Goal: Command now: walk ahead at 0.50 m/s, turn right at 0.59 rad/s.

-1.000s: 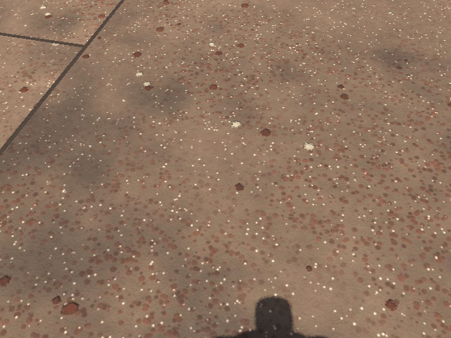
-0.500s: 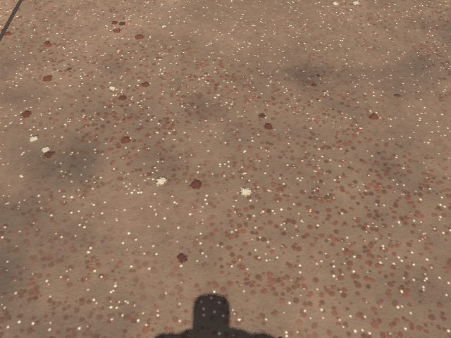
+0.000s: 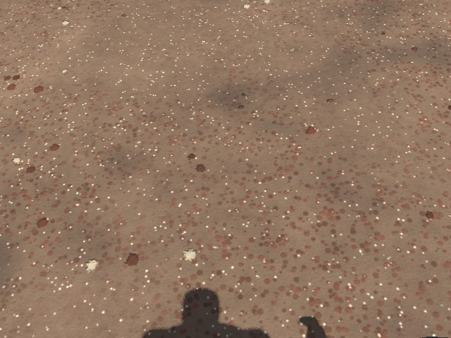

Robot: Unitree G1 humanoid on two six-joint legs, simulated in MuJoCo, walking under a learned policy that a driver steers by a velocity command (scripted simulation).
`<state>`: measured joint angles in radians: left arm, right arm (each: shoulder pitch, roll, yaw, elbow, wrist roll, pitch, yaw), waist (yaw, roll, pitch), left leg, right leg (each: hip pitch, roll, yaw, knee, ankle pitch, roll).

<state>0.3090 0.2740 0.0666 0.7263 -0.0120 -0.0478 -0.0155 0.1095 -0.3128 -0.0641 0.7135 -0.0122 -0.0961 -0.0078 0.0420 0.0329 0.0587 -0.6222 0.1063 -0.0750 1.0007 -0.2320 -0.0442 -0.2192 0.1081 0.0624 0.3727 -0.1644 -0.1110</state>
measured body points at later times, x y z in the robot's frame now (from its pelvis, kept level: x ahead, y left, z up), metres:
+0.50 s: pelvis +0.29 +0.05 +0.00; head +0.31 +0.05 +0.45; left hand +0.47 +0.29 -0.11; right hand +0.30 -0.23 -0.12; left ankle +0.31 +0.14 -0.75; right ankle +0.29 -0.10 -0.68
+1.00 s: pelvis +0.54 -0.06 +0.00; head +0.56 -0.08 +0.45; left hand +0.65 +0.21 -0.11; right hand +0.63 -0.35 -0.12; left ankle +0.59 +0.10 -0.66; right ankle +0.54 -0.15 -0.75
